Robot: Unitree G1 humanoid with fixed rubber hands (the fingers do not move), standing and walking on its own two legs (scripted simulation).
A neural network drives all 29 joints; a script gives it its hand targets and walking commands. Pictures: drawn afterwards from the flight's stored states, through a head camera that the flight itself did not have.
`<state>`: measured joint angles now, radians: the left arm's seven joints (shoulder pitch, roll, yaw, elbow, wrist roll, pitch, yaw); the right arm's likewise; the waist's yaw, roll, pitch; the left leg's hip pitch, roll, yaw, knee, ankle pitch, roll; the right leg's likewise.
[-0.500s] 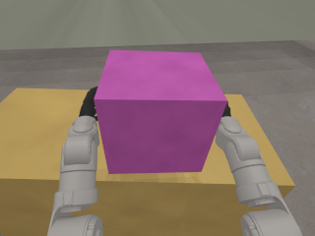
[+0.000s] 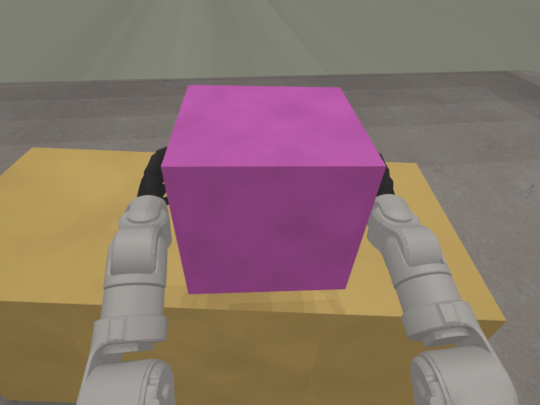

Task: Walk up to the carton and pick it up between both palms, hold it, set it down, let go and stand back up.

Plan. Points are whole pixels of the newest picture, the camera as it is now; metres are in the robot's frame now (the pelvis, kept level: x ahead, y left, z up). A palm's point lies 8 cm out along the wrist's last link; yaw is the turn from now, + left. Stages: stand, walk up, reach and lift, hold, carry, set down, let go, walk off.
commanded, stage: hold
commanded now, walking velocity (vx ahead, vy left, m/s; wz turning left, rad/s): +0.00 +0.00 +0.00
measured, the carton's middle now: (266, 187) +0.39 +0.00 +0.17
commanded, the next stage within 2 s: none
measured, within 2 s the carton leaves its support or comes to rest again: neither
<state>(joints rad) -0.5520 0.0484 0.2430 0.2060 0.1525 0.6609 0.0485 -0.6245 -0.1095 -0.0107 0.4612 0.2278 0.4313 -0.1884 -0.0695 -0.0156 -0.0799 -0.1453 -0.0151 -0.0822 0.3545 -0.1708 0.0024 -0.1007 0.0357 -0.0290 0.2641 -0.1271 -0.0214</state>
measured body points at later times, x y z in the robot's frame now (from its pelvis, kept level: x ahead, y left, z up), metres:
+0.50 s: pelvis +0.00 +0.00 +0.00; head -0.04 +0.02 +0.45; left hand +0.38 +0.17 +0.17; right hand +0.37 -0.16 +0.17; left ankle +0.01 +0.12 -0.75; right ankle +0.01 -0.10 -0.75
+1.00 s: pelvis +0.00 +0.00 +0.00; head -0.05 +0.02 +0.45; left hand +0.37 +0.17 +0.17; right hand +0.37 -0.16 +0.17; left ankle +0.01 +0.12 -0.75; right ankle +0.01 -0.10 -0.75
